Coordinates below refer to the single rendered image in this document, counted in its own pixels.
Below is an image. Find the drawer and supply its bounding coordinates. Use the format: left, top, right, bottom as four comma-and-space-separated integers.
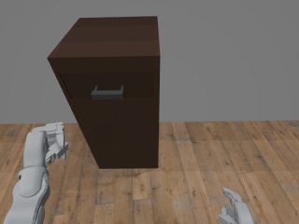
61, 71, 154, 99

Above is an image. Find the robot right hand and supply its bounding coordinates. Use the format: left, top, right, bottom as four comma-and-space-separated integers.
219, 188, 255, 224

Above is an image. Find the left robot forearm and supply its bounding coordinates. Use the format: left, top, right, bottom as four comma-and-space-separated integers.
3, 166, 50, 224

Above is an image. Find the robot left hand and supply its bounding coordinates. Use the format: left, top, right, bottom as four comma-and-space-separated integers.
23, 122, 68, 169

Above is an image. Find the handle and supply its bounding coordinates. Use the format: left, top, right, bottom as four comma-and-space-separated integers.
91, 85, 124, 100

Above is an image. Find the cabinet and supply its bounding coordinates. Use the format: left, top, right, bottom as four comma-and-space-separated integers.
47, 16, 161, 169

